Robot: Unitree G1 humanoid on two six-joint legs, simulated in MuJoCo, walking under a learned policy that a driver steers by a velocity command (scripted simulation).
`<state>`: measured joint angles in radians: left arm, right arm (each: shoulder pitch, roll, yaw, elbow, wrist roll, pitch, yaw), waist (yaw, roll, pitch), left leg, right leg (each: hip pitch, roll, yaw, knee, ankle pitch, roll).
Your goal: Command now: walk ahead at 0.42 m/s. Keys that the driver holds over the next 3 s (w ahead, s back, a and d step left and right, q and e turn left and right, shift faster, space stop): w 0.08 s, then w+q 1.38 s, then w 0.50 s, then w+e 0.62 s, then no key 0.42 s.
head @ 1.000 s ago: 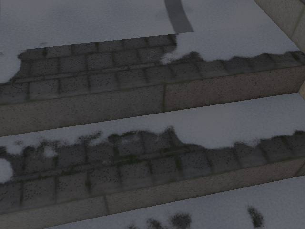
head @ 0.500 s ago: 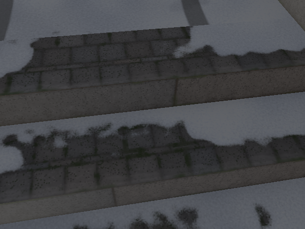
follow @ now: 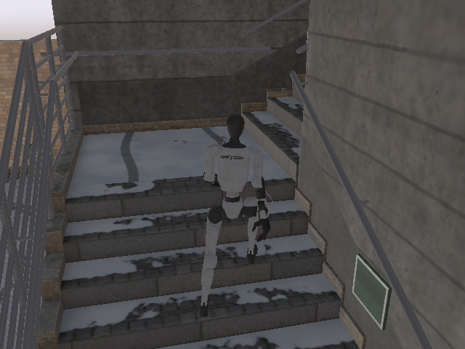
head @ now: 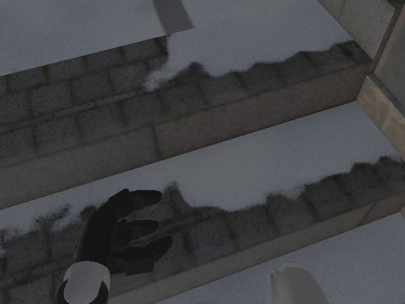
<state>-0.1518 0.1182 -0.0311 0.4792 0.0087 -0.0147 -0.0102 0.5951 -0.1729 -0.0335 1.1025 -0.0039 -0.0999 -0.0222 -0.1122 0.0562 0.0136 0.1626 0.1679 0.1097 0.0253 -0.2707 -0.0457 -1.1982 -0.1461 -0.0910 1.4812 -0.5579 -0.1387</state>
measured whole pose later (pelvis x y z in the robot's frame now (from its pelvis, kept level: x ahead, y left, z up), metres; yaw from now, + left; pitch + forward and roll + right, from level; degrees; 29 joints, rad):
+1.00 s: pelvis +0.54 -0.10 +0.28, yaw +25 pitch +4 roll +5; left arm 0.03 0.26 -0.02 0.83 0.07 -0.08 -0.07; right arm 0.52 -0.16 0.00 1.20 -0.06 -0.08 0.04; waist -0.08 -0.01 -0.17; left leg -0.45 -0.21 -0.08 0.89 -0.50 0.07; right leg -1.08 0.00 0.26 1.99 -0.38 -0.14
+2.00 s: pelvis +1.02 +0.18 +0.50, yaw +49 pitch +0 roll +2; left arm 0.20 0.23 0.02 0.78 0.07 -0.09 -0.06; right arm 0.46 -0.21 -0.07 0.98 -0.06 -0.11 0.02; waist -0.05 -0.02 -0.04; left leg -0.12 -0.07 0.04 0.36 -0.25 0.07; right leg -0.75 -0.12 0.04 1.13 -0.14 -0.08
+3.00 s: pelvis +1.41 +0.47 +0.49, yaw +27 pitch +2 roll +0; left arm 0.17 0.25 0.06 0.70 0.00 0.01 0.03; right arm 0.15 -0.20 -0.04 0.72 -0.02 -0.03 0.00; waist -0.01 -0.02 0.02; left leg -0.40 -0.04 -0.02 0.46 -0.10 0.03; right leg -0.46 -0.03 0.08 0.82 -0.39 0.07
